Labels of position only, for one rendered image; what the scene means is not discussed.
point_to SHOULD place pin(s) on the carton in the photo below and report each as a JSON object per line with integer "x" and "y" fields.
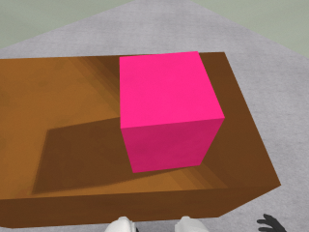
{"x": 169, "y": 113}

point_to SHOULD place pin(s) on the right robot hand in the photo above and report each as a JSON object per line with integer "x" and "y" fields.
{"x": 270, "y": 221}

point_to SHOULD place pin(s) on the robot right thigh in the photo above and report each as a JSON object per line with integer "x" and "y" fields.
{"x": 190, "y": 225}

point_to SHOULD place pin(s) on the robot thigh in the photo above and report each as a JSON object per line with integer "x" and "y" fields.
{"x": 121, "y": 225}
{"x": 190, "y": 225}

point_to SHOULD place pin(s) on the pedestal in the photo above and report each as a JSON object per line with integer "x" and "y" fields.
{"x": 63, "y": 158}

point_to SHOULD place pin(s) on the robot left thigh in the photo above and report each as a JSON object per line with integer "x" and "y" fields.
{"x": 121, "y": 225}

